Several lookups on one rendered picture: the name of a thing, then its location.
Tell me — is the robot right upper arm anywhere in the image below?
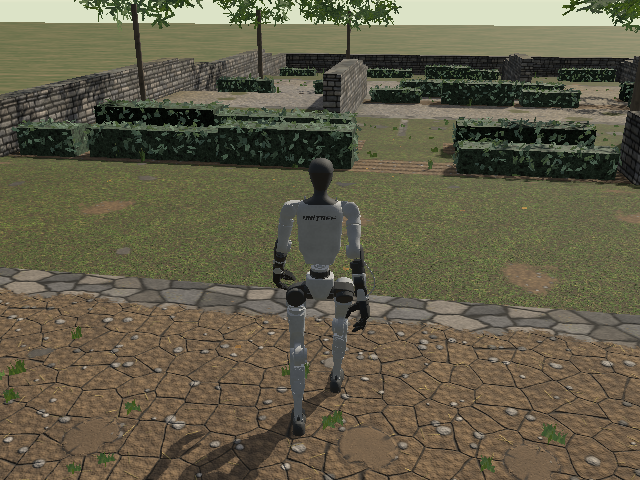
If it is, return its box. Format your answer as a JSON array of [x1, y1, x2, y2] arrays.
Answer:
[[341, 201, 361, 259]]

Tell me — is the right robot hand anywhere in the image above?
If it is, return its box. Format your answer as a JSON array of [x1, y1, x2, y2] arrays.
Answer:
[[345, 299, 370, 332]]

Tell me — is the right robot forearm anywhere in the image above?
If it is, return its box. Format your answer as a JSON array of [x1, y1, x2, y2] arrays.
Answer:
[[350, 244, 369, 301]]

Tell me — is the robot left upper arm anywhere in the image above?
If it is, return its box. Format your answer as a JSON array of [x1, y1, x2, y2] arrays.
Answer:
[[276, 200, 300, 253]]

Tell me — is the robot torso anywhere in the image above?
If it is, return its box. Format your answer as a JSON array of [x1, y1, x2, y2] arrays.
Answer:
[[297, 196, 344, 300]]

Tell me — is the left robot thigh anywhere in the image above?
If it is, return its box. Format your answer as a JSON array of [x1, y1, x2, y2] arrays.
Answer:
[[286, 281, 307, 366]]

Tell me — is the left robot forearm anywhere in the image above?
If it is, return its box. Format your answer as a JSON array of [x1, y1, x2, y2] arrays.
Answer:
[[273, 238, 288, 274]]

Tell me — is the left robot hand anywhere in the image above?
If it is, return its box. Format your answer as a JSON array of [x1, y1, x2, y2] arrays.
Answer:
[[273, 270, 296, 290]]

